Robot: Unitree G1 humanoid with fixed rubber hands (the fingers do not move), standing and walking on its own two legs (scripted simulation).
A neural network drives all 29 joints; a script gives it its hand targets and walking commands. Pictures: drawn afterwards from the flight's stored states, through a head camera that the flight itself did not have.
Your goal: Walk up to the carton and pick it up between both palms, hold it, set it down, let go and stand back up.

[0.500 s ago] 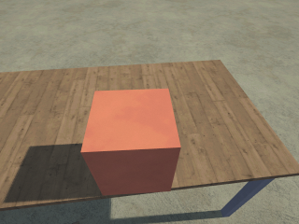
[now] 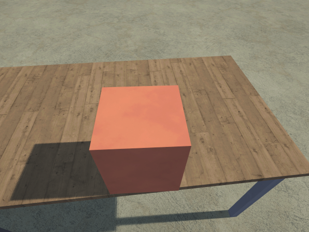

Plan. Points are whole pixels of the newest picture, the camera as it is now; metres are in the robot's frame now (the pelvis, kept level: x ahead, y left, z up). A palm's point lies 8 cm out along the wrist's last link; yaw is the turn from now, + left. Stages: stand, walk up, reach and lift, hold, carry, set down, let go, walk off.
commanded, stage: walk up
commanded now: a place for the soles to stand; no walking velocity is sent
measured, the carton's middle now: (142, 141) +0.37 +0.04 +0.02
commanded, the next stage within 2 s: none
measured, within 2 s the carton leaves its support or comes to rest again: neither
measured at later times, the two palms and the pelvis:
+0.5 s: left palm out of the picture +0.03 +0.26 -0.12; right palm out of the picture +0.04 -0.26 -0.14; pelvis -0.03 +0.00 -0.01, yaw +2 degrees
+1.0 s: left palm out of the picture +0.02 +0.27 -0.13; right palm out of the picture +0.08 -0.26 -0.13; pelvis -0.02 +0.00 -0.01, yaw +6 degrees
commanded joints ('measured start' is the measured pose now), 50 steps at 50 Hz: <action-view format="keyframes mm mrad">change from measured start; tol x8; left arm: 1 18 164 42 -83 -5 -4 15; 27 -64 192 58 -153 1 16 11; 37 52 138 52 -128 5 0 4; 50 -50 135 61 -146 10 25 0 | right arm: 1 -5 -173 -45 -64 1 3 -6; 50 74 -155 -78 -163 -24 -22 -6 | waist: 1 0 13 -96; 21 -11 22 -7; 26 -40 -127 -70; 33 23 127 -28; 37 31 115 -103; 45 -54 -177 -45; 50 -18 46 -107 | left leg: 1 16 93 -128 -74 90 102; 9 -80 77 -164 -139 -162 105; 20 -144 54 -197 -157 -211 88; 26 -53 -12 -120 -5 -113 63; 33 -247 97 -305 -249 -283 104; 36 -213 81 -290 -217 -151 98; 40 -168 37 -257 -144 -189 80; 45 -51 -57 -127 146 -98 46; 50 -36 64 -295 -81 80 81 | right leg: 1 -18 -104 110 -71 86 -67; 6 -78 -97 122 -114 -134 -63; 17 -44 -73 90 -80 -176 -51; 23 -86 -149 192 -217 -278 -86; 30 -44 -98 90 -133 -273 -71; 36 71 -42 26 8 -66 -48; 41 -49 -124 154 -162 -260 -68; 45 -144 -245 234 -293 -233 -129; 48 -67 -211 141 -186 22 -122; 50 -29 -122 46 -50 -49 -82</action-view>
